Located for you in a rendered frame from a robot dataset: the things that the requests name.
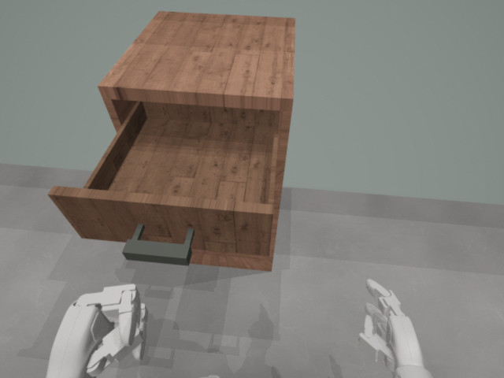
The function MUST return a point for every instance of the handle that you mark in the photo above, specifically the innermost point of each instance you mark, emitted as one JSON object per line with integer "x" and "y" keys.
{"x": 167, "y": 253}

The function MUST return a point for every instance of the right robot hand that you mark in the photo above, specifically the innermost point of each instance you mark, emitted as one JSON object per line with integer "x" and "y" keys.
{"x": 395, "y": 331}

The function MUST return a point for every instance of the left robot hand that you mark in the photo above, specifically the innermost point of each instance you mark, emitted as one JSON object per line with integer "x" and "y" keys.
{"x": 75, "y": 352}

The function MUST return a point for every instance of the cabinet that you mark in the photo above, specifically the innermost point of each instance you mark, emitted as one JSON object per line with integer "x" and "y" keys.
{"x": 208, "y": 59}

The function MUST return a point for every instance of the drawer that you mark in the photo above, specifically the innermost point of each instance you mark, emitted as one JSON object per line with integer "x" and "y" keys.
{"x": 173, "y": 167}

